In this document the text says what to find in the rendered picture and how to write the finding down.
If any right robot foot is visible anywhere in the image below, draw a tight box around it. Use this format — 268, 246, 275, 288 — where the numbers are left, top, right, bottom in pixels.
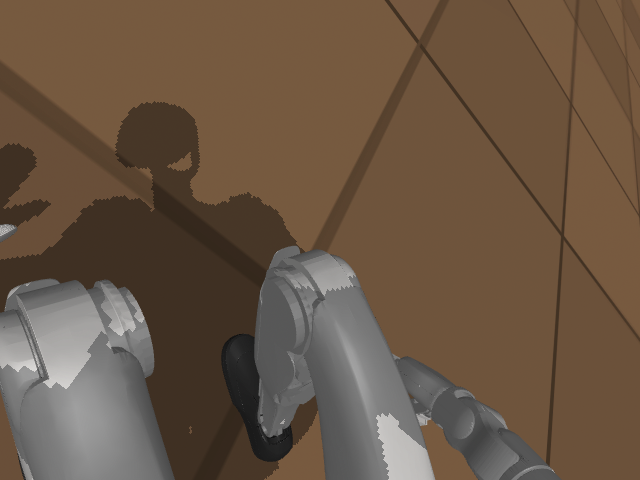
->
221, 334, 293, 462

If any right robot arm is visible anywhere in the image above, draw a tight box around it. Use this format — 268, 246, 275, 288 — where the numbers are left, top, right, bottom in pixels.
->
431, 387, 561, 480

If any left robot hand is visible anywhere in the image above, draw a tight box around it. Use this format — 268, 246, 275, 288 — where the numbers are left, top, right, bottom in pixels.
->
0, 224, 17, 242

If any right robot hand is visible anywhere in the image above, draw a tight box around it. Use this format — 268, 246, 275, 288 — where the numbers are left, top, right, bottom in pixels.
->
392, 354, 456, 426

